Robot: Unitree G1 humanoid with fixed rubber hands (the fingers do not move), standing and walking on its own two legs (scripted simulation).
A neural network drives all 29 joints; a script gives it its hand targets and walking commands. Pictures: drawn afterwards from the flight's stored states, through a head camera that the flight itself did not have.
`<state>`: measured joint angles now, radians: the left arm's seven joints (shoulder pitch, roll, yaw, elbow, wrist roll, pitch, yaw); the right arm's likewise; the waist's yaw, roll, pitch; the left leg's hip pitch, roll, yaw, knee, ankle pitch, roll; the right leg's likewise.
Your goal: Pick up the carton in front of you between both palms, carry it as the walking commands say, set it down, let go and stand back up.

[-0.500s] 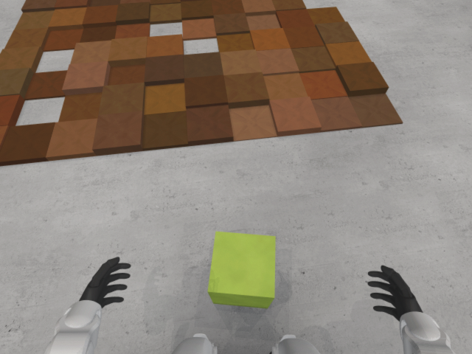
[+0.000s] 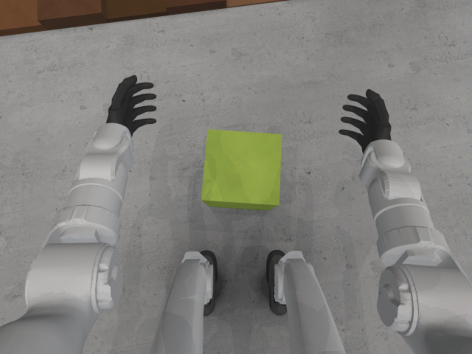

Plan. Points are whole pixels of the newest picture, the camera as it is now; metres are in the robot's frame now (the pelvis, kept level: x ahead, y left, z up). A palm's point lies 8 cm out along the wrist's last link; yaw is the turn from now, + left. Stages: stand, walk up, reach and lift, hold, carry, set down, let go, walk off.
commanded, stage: reach and lift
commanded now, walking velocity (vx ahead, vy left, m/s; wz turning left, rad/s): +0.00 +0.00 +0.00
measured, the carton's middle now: (241, 174) +0.47 +0.00 -0.52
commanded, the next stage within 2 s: none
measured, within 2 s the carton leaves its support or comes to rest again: leaves its support in 1.84 s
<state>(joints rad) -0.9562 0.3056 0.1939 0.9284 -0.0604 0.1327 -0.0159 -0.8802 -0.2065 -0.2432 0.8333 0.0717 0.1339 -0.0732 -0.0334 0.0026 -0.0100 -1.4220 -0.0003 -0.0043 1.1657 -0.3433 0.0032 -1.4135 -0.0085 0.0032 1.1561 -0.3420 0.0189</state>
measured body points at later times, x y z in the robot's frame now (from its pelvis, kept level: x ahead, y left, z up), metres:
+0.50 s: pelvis +0.00 +0.00 -0.13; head +0.33 +0.01 +0.17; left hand +0.50 +0.19 -0.30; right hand +0.48 -0.21 -0.30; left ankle +0.09 +0.12 -0.61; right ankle +0.09 -0.13 -0.61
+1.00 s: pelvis -0.04 +0.00 -0.27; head +0.33 +0.00 -0.02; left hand +0.50 +0.18 -0.47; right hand +0.48 -0.21 -0.46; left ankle +0.09 +0.12 -0.61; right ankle +0.09 -0.13 -0.61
